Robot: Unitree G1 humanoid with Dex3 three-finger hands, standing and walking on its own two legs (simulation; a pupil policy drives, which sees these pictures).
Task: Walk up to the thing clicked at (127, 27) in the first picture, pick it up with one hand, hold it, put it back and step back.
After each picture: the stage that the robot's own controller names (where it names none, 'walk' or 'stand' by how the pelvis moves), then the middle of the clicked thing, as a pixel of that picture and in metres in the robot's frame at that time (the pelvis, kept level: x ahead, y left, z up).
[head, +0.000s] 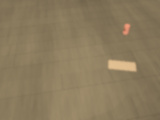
stand; (126, 29) +1.68 -0.56 -0.72
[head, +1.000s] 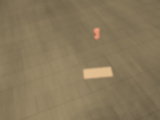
walk; (96, 33) +1.62 -0.05 -0.70
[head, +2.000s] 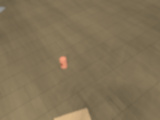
walk; (63, 62) +1.09 +0.26 -0.71
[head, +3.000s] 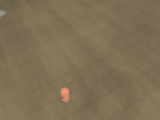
walk; (65, 94) +0.69 +0.19 -0.71
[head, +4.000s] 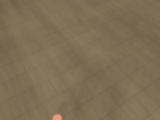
walk; out of the picture +0.45 +0.17 -0.71
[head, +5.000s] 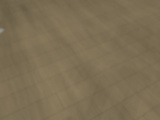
stand; out of the picture +0.40 +0.17 -0.72
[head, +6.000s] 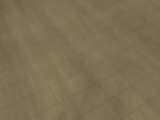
stand; out of the picture +0.35 +0.19 -0.71
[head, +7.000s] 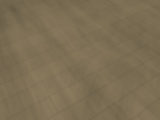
stand; out of the picture +0.35 +0.20 -0.73
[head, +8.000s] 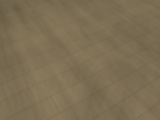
stand; out of the picture +0.35 +0.20 -0.73
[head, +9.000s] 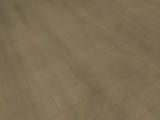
stand; out of the picture +0.34 +0.20 -0.73
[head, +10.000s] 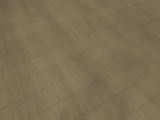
go down; out of the picture +0.36 +0.19 -0.72
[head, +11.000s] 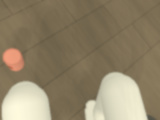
go down; (14, 60) +0.44 +0.22 -0.29
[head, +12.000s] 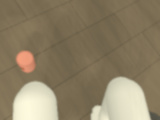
close in; (26, 62) +0.44 +0.21 -0.30
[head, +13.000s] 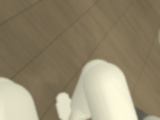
close in; out of the picture +0.43 +0.25 -0.22
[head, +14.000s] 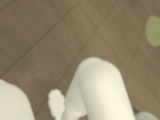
close; out of the picture +0.42 +0.26 -0.23
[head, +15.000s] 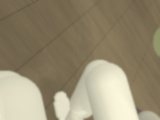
lift; out of the picture +0.38 +0.23 -0.22
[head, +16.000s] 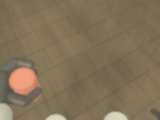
lift; (27, 86) +0.33 +0.18 +0.01
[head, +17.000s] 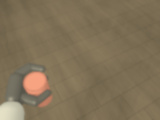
hold; (39, 90) +0.32 +0.16 +0.03
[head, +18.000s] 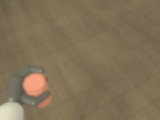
hold; (38, 91) +0.33 +0.17 +0.02
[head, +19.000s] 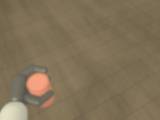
crouch; (41, 90) +0.33 +0.16 +0.01
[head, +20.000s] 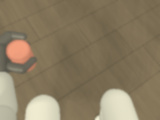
crouch; (22, 57) +0.43 +0.18 -0.07
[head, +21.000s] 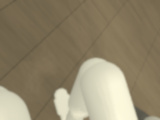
lower; out of the picture +0.43 +0.27 -0.23
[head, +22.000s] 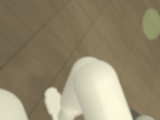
lower; out of the picture +0.44 +0.27 -0.23
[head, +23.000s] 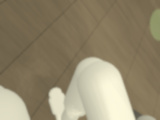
lower; out of the picture +0.43 +0.27 -0.23
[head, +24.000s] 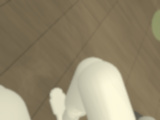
lower; out of the picture +0.44 +0.28 -0.22
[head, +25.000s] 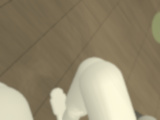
loosen; out of the picture +0.43 +0.26 -0.23
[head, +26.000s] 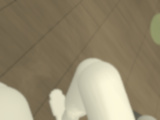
withdraw; out of the picture +0.43 +0.25 -0.24
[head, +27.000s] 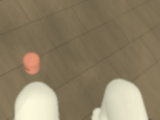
walk; (32, 63) +0.45 +0.20 -0.30
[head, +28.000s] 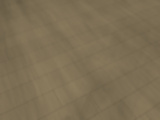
stand; out of the picture +0.37 +0.15 -0.65
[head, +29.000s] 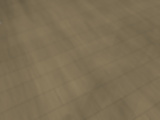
stand; out of the picture +0.38 +0.17 -0.67
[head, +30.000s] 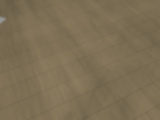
stand; out of the picture +0.38 +0.16 -0.68
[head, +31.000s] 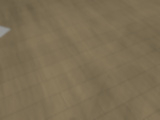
walk; out of the picture +0.39 +0.17 -0.72
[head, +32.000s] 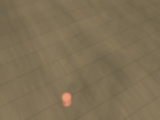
walk; (66, 99) +0.52 +0.11 -0.70
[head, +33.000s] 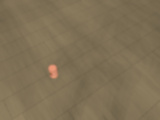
walk; (53, 71) +0.79 +0.26 -0.69
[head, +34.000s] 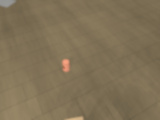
stand; (66, 65) +1.03 +0.19 -0.71
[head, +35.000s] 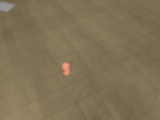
stand; (66, 69) +1.02 +0.18 -0.73
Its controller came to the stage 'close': yes
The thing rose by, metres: 0.73
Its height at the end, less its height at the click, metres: +0.00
